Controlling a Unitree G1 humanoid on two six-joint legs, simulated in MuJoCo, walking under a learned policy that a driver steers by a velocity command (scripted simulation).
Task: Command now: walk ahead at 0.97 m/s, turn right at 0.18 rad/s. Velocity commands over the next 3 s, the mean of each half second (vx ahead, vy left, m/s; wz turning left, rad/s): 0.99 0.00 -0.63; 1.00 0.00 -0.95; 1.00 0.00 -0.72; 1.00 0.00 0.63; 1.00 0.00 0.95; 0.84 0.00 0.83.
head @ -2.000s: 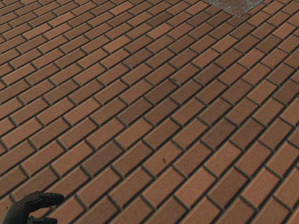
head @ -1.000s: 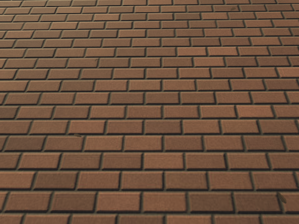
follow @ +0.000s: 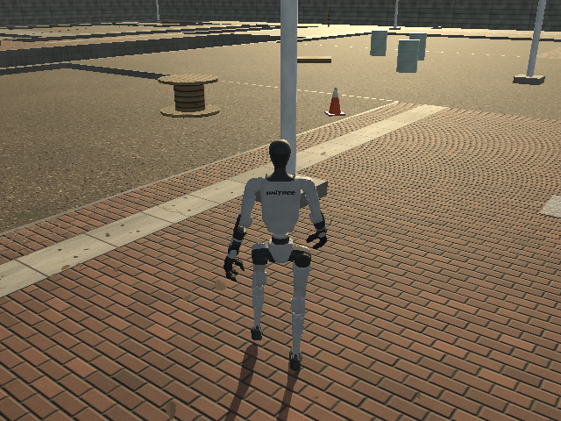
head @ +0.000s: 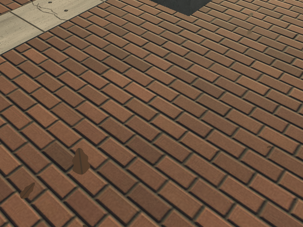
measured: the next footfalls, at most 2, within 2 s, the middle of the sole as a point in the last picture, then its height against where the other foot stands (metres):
left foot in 0.18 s outside the picture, level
right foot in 0.64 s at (199, 181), level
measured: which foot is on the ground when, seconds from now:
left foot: up 0.00-0.16, down 0.18-0.64, up 0.66-1.00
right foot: down 0.00-0.20, up 0.22-0.62, down 0.64-1.00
